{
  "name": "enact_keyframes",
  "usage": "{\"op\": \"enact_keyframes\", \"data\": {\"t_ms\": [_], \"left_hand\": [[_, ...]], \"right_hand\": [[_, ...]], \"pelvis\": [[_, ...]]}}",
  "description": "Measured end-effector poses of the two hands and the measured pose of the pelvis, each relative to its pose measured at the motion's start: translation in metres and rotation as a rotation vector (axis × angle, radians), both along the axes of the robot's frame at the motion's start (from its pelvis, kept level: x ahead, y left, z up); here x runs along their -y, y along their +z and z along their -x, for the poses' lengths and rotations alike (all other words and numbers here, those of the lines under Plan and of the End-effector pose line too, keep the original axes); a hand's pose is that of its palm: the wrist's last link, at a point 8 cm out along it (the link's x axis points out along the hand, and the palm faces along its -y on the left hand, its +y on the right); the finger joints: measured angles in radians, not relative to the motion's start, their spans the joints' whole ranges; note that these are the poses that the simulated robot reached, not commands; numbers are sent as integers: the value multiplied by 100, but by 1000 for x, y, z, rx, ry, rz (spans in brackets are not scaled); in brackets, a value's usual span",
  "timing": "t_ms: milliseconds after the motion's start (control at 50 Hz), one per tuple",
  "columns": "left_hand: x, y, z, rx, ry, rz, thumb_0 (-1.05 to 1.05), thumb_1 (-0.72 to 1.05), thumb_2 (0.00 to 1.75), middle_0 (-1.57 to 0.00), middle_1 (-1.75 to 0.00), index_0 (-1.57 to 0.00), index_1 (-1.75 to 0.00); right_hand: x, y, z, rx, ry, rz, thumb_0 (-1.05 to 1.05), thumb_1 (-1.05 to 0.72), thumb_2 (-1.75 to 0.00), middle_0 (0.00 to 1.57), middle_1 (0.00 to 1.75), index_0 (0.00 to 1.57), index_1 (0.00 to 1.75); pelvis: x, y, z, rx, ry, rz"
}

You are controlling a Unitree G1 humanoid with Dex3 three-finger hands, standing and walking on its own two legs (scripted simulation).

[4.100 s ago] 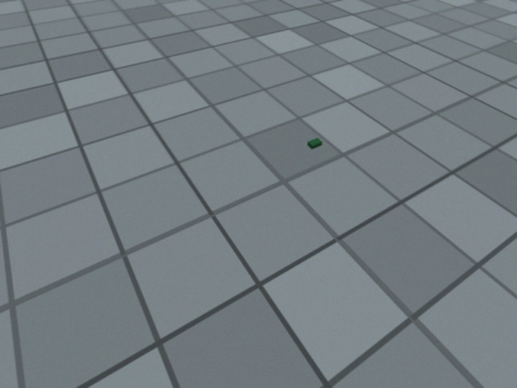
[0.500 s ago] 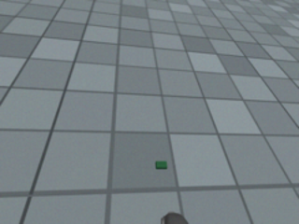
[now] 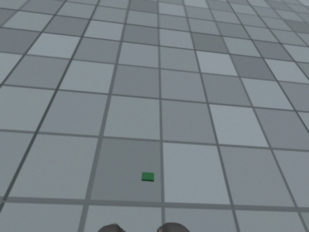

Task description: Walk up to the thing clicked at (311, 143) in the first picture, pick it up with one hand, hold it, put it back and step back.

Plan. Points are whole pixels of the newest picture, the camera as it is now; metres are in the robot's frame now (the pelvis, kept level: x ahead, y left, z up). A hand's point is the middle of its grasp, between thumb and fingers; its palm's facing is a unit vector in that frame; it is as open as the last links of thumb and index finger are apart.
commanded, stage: walk up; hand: left
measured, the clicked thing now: (147, 176) +0.54 -0.04 -0.73
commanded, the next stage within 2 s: none
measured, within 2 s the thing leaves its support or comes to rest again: neither
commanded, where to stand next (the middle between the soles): +0.19 -0.32 m, yaw +3 degrees
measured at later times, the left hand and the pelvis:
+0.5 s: hand out of the picture +0.11 +0.05 -0.15, palm faces -0.02 -0.93 -0.35, open 7.4 cm; pelvis +0.04 -0.23 -0.01, yaw +0 degrees
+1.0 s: hand out of the picture +0.12 -0.12 -0.15, palm faces +0.02 -0.91 -0.40, open 7.4 cm; pelvis +0.07 -0.40 -0.01, yaw +2 degrees
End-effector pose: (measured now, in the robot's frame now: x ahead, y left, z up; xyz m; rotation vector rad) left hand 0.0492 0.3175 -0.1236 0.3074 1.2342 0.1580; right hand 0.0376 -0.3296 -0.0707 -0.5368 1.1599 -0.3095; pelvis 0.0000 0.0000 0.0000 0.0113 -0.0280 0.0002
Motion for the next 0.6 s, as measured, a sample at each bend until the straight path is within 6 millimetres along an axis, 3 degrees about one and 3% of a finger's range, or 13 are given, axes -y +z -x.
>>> {"op": "enact_keyframes", "data": {"t_ms": [120, 220, 300, 360, 420, 500, 600], "left_hand": [[41, 2, -43, 61, -53, 9, 1, 90, 90, -20, -30, -20, -30], [78, 5, -70, 86, -74, -24, 1, 90, 90, -20, -30, -20, -30], [119, 6, -86, 116, -80, -72, 1, 90, 90, -20, -30, -20, -30], [153, 5, -81, 137, -64, -97, 1, 90, 90, -20, -30, -20, -30], [189, 9, -66, 106, -24, -71, 0, 90, 90, -20, -30, -20, -30], [223, 11, -51, 50, 9, -40, 1, 90, 90, -20, -30, -20, -30], [255, -5, -58, 31, 20, -21, 1, 90, 90, -21, -30, -20, -30]], "right_hand": [[62, 21, 13, -16, -32, 60, 0, -90, -90, 22, 30, 21, 30], [134, 26, 22, -39, -48, 114, 0, -90, -90, 22, 30, 21, 30], [205, 15, 23, -66, -64, 147, 0, -90, -90, 22, 30, 21, 30], [249, -3, 14, -103, -91, 165, 0, -90, -90, 21, 30, 21, 30], [262, -11, -8, -92, -95, 126, 0, -90, -90, 21, 30, 20, 30], [259, -14, -39, -56, -35, 43, 0, -91, -90, 21, 30, 20, 30], [261, -19, -50, -41, 21, 2, 0, -90, -90, 21, 30, 21, 30]], "pelvis": [[47, 3, -7, 4, -15, 8], [99, -5, -12, -6, -22, 10], [152, -20, -20, -19, -27, 3], [184, -30, -25, -13, -16, 20], [203, -21, -31, -8, -7, 23], [226, -9, -42, -9, -1, 17], [256, -13, -51, -10, 16, 4]]}}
